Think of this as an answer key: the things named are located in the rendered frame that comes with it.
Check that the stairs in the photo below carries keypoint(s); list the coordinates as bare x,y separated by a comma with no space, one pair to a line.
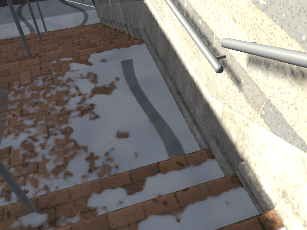
61,41
187,192

